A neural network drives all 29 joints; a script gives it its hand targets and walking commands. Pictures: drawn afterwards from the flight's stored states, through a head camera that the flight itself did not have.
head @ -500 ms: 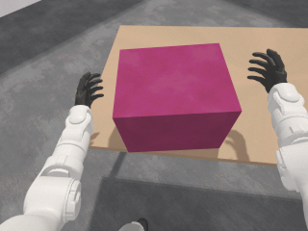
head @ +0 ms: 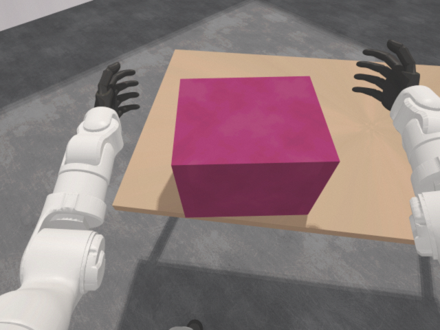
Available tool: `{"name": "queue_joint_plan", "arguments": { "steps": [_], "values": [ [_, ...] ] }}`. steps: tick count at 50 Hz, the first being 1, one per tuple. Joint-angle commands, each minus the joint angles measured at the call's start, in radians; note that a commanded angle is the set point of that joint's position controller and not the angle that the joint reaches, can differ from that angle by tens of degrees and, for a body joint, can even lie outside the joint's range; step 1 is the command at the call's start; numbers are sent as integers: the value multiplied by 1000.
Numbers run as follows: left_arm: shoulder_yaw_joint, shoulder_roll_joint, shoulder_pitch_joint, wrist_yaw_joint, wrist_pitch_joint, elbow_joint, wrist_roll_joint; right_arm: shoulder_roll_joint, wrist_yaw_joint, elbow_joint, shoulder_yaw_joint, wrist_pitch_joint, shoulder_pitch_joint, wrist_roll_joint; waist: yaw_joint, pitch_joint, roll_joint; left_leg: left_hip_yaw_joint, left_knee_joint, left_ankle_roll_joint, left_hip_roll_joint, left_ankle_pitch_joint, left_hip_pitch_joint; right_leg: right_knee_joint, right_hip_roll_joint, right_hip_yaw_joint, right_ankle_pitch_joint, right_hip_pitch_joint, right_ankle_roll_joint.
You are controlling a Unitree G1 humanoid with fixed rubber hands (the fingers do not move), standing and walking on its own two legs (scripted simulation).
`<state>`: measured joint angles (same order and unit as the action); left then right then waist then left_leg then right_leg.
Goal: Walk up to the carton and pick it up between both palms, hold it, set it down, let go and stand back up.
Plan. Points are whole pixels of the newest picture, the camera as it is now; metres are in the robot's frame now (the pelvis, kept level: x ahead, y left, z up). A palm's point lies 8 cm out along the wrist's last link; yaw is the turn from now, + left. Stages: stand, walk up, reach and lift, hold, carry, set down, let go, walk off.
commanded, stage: set down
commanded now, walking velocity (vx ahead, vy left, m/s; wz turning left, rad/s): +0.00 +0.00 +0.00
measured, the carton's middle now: (245, 148) +0.47 +0.04 +0.01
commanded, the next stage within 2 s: none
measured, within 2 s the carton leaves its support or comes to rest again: neither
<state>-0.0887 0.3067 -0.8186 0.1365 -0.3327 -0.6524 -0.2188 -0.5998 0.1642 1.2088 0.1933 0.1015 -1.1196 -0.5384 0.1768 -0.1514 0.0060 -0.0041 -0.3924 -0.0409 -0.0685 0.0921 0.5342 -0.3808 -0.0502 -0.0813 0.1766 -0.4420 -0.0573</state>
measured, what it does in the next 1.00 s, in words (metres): stands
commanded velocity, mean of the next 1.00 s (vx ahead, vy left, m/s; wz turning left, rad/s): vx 0.00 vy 0.00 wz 0.00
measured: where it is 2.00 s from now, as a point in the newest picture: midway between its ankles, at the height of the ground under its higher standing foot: outside the picture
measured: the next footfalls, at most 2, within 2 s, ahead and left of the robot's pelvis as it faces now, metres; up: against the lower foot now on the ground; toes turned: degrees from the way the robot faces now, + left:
none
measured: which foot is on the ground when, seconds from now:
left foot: down 0.00-1.00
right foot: down 0.00-1.00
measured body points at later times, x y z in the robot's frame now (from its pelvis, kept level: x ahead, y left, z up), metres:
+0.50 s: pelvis +0.01 +0.01 +0.01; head +0.05 +0.00 +0.45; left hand +0.36 +0.28 +0.14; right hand +0.46 -0.22 +0.14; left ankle +0.05 +0.14 -0.74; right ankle -0.01 -0.08 -0.74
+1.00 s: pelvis +0.02 +0.00 +0.01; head +0.03 +0.00 +0.46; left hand +0.31 +0.26 +0.10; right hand +0.40 -0.25 +0.10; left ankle +0.05 +0.14 -0.74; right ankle -0.01 -0.08 -0.74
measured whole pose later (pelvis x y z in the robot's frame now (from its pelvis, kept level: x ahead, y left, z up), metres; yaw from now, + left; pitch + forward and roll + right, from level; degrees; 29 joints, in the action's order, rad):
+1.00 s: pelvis +0.02 +0.00 +0.01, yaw -1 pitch +5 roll +0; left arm -0.20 0.17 -0.13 0.12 -0.37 0.01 -0.11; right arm -0.55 0.21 0.58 0.02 0.03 -0.39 -0.48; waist 0.09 -0.06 0.00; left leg -0.03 -0.33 -0.04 -0.05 0.11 0.30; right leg -0.35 -0.05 -0.03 0.20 -0.23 -0.05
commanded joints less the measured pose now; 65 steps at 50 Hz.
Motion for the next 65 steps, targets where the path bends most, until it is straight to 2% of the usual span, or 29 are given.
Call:
{"name": "queue_joint_plan", "arguments": {
  "steps": [1,9,11,12,13,14,16,17,18,19,24,25,26,27,31,36,39,44,46,47,54,55,56,57,58,61,62,63,65],
  "values": [
    [-24,119,-348,12,-84,236,10,-222,13,-145,-74,35,-354,6,-31,-469,-24,-35,6,-7,63,-241,-275,28,-22,53,-267,257,66],
    [-131,125,-204,9,-201,437,61,-231,19,-316,-76,89,-254,-21,7,-420,-42,-38,26,-4,77,-315,-301,30,-19,69,-381,384,78],
    [-127,93,-139,-1,-215,431,73,-231,24,-281,-79,100,-183,-17,-21,-345,-35,-32,42,-4,74,-287,-310,47,-20,70,-343,384,67],
    [-137,90,-100,-3,-213,479,80,-223,25,-336,-77,93,-140,-18,-11,-362,-29,-38,38,-5,78,-300,-309,46,-16,81,-356,403,66],
    [-128,74,-73,-6,-212,501,81,-227,24,-341,-102,90,-115,-14,-34,-348,-26,-32,40,-7,79,-293,-316,45,-18,77,-362,401,64],
    [-132,92,-85,-5,-202,570,72,-235,23,-408,-123,78,-121,-8,-26,-392,-21,-37,35,-7,82,-290,-314,40,-15,78,-362,401,66],
    [-118,63,-22,-12,-192,588,76,-236,26,-405,-164,67,-56,13,-65,-343,-20,-26,41,-7,78,-266,-331,45,-19,69,-337,374,61],
    [-134,90,-70,-7,-180,623,70,-229,27,-445,-168,59,-98,14,-45,-358,-16,-35,34,-5,83,-252,-318,50,-12,76,-301,354,63],
    [-107,58,27,-6,-178,640,65,-236,31,-454,-176,52,-19,21,-74,-353,-37,-23,27,0,77,-273,-351,50,-21,68,-330,353,59],
    [-122,79,-15,-7,-171,653,53,-240,27,-514,-190,40,-67,31,-61,-385,-45,-31,25,1,82,-256,-346,51,-14,74,-318,342,65],
    [-114,71,75,5,-167,721,37,-260,38,-598,-238,28,4,55,-75,-402,-73,-26,16,14,76,-235,-378,54,-21,71,-270,304,53],
    [-125,65,99,7,-171,719,43,-258,37,-585,-234,34,32,55,-66,-384,-80,-25,15,17,75,-238,-380,52,-19,76,-271,306,54],
    [-104,46,116,6,-180,733,45,-265,39,-567,-245,39,52,54,-86,-375,-65,-18,19,12,72,-243,-402,56,-25,68,-269,291,50],
    [-128,57,89,11,-187,738,52,-258,39,-575,-232,42,28,46,-57,-370,-53,-24,16,10,75,-249,-401,56,-25,72,-248,283,47],
    [-151,30,165,1,-198,739,78,-240,36,-587,-237,44,101,58,-72,-303,-66,-33,36,18,86,-199,-381,68,-13,87,-243,304,54],
    [-165,-9,344,-15,-159,739,112,-201,40,-613,-202,20,276,42,-69,-227,-86,-33,51,25,95,-212,-382,64,-7,102,-316,358,64],
    [-149,-31,396,-30,-113,784,121,-194,42,-624,-223,-15,357,42,-103,-195,-57,-28,48,14,101,-211,-389,72,-4,103,-326,339,57],
    [-142,-5,383,-16,-20,826,99,-160,45,-770,-237,-83,355,48,-66,-212,-51,-38,59,27,102,-110,-327,78,25,128,-206,302,61],
    [-128,-16,457,-17,0,822,95,-160,46,-782,-244,-98,439,52,-87,-224,-68,-30,54,34,99,-126,-353,78,25,137,-229,310,60],
    [-145,-19,464,-18,-2,781,107,-164,47,-745,-241,-96,437,55,-78,-192,-68,-30,60,33,96,-123,-360,79,20,134,-214,298,54],
    [-125,-72,648,-30,23,858,127,-178,42,-765,-251,-138,632,51,-118,-160,-71,-24,50,18,97,-254,-480,85,-7,108,-366,308,42],
    [-113,-76,648,-27,28,875,126,-196,45,-776,-266,-146,629,54,-130,-174,-67,-19,50,13,94,-254,-499,89,-15,96,-342,291,33],
    [-125,-50,589,-19,34,887,118,-189,47,-820,-255,-152,565,47,-100,-186,-67,-31,44,15,97,-246,-482,90,-12,100,-308,272,32],
    [-95,-81,687,-18,35,856,118,-191,54,-795,-262,-153,649,56,-129,-139,-83,-20,47,18,89,-238,-500,97,-18,95,-301,263,27],
    [-103,-71,689,-19,50,879,114,-185,53,-854,-263,-169,655,58,-118,-169,-97,-28,45,23,94,-243,-506,101,-12,100,-306,265,30],
    [-92,-100,758,-15,66,878,139,-173,60,-807,-258,-176,766,56,-135,-118,-71,-21,45,21,93,-260,-534,105,-10,102,-332,262,22],
    [-116,-79,717,-11,78,901,143,-169,60,-838,-247,-186,725,46,-105,-144,-62,-28,44,20,96,-252,-511,104,-4,109,-308,262,23],
    [-103,-90,764,-6,89,899,145,-167,64,-844,-246,-196,775,41,-115,-129,-62,-23,43,20,94,-252,-505,99,-4,109,-320,271,22],
    [-113,-86,730,6,110,901,149,-157,71,-854,-233,-205,743,28,-85,-124,-49,-32,55,20,93,-221,-484,100,0,113,-277,258,16]
  ]
}}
